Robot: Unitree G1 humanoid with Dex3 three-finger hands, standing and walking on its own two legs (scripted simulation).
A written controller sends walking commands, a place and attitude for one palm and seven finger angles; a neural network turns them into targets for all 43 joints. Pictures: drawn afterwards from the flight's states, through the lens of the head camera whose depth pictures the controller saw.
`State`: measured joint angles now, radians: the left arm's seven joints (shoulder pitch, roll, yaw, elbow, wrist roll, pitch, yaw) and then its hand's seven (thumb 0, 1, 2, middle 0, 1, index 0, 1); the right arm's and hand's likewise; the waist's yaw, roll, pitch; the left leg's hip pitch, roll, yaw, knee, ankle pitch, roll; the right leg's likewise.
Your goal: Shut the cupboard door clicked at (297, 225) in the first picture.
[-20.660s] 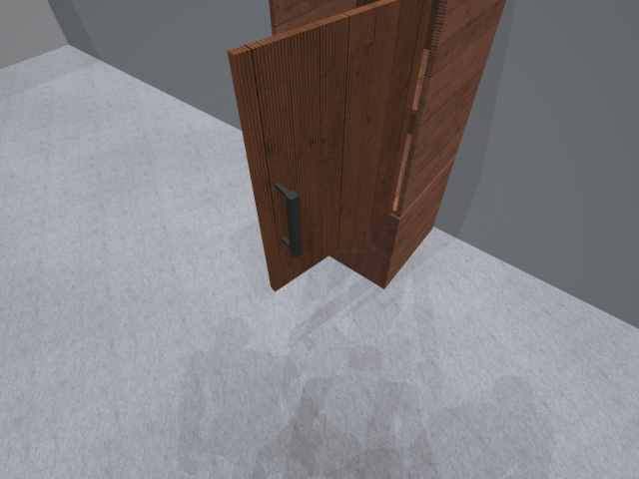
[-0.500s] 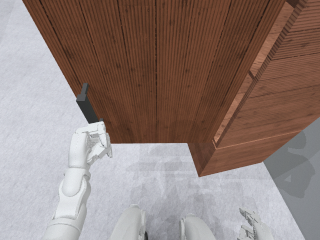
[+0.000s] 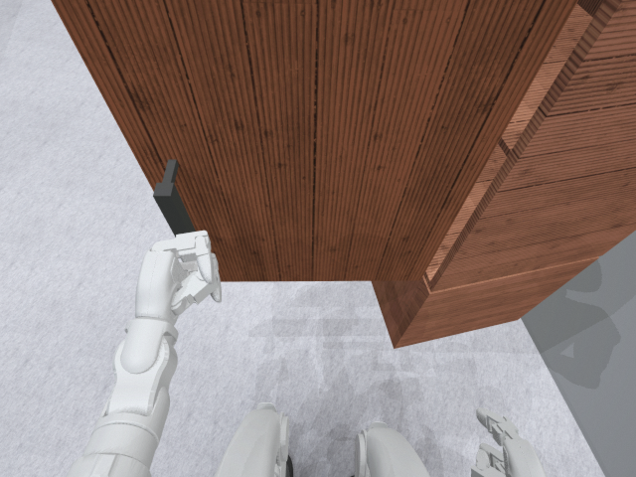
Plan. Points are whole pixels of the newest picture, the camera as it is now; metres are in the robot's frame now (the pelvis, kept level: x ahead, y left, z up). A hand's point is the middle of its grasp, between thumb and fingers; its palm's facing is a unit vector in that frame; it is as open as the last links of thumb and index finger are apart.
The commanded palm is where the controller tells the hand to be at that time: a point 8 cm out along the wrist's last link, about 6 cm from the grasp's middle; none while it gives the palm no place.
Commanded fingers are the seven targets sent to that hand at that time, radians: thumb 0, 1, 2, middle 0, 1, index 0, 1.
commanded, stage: push the door shut along its arc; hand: left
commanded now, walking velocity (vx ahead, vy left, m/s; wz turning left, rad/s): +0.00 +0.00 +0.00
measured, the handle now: (186, 219) +0.43 +0.20 +0.03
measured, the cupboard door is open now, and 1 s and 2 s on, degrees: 78 65 50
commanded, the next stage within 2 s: pull the fist back off the door in 1.68 s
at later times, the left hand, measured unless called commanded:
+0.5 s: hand (216, 234) +0.41 +0.16 +0.03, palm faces -0.13 -0.99 -0.05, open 3.1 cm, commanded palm +0.41 +0.19 +0.03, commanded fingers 0.00 0.90 0.90 -1.30 -1.50 -1.30 -1.50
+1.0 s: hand (261, 189) +0.48 +0.11 +0.03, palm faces -0.27 -0.96 -0.04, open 3.1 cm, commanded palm +0.48 +0.15 +0.03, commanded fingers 0.00 0.90 0.90 -1.30 -1.50 -1.30 -1.50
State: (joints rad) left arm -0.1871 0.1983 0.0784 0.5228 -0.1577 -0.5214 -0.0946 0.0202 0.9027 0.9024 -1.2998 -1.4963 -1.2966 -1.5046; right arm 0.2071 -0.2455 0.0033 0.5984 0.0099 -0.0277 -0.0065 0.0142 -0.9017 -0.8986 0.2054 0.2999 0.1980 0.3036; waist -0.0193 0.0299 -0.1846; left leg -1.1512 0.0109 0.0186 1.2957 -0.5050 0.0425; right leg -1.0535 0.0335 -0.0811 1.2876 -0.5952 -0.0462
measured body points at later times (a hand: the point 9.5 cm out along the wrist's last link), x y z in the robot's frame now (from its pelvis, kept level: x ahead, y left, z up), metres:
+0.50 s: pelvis -0.01 +0.01 -0.01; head +0.10 +0.03 +0.43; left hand +0.41 +0.21 +0.03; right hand +0.09 -0.25 -0.12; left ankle +0.06 +0.09 -0.62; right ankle +0.01 -0.10 -0.62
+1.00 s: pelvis -0.01 +0.01 -0.02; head +0.13 +0.03 +0.41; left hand +0.49 +0.16 +0.04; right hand +0.02 -0.26 -0.13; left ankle +0.06 +0.09 -0.62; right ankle +0.01 -0.10 -0.62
